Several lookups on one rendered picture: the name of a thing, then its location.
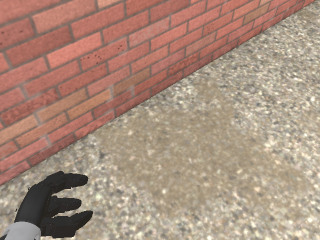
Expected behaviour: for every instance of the left robot hand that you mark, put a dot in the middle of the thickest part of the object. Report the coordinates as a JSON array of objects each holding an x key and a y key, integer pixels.
[{"x": 39, "y": 206}]

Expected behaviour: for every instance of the left robot forearm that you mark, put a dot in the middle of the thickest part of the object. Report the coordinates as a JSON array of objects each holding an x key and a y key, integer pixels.
[{"x": 21, "y": 231}]

